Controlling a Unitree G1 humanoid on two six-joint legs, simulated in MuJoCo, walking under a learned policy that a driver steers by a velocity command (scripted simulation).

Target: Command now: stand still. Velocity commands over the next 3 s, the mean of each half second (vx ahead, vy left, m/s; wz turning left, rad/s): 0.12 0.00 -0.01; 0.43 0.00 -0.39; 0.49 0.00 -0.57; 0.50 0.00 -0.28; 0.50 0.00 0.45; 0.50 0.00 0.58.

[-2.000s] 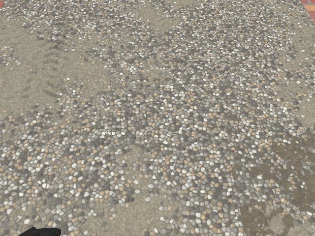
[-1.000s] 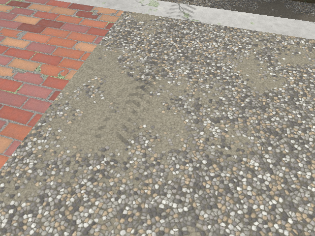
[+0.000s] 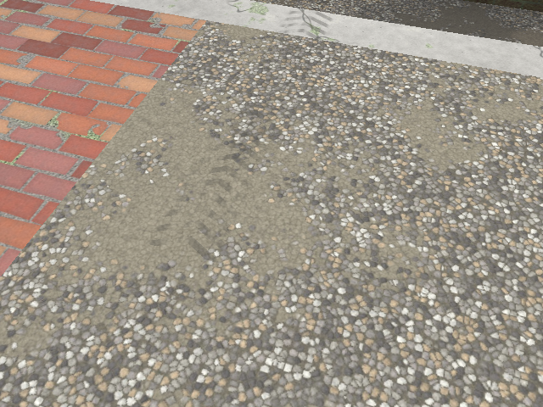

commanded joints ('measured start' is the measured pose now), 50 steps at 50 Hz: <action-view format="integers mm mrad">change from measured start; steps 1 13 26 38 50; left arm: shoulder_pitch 64 128 -19 -278 92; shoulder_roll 96 85 88 27 233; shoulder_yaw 15 18 44 41 127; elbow -14 11 -143 -264 -260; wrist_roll -1 -8 -64 -34 -9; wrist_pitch -4 1 -82 -55 -55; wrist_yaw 2 9 -9 -64 -66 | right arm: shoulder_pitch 13 58 414 284 138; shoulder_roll -103 -82 -172 -134 -157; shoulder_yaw -12 -6 -46 -9 -16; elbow -18 7 37 -58 -269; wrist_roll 1 6 -1 -18 45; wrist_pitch -4 2 -134 -125 -194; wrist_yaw -4 -9 43 3 44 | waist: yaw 0 0 -121 -63 136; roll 2 -22 170 58 -112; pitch -3 0 25 123 -283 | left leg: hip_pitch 73 49 381 177 -574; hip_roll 8 -35 405 210 -10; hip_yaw -1 47 -650 131 -97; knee -53 -24 -325 -400 1034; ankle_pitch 203 -71 -286 344 -247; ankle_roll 33 36 299 141 60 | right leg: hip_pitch -94 -105 -688 -606 491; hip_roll -17 -6 24 -70 -307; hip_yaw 13 15 156 2 795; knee -99 -121 752 323 -224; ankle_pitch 173 -97 -214 332 -34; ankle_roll -8 -31 -62 -48 -411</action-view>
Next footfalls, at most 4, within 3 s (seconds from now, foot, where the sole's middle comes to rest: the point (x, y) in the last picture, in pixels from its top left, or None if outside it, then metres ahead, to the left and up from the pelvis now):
0.94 right None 0.42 -0.12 -0.77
1.44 left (300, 318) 0.75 -0.04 -0.77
1.94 right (439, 306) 0.79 -0.43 -0.77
2.46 left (390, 204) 1.17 -0.35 -0.77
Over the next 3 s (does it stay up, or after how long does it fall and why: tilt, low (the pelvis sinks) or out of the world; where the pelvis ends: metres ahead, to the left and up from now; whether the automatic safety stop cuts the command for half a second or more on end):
stays up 1.26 -0.49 -0.01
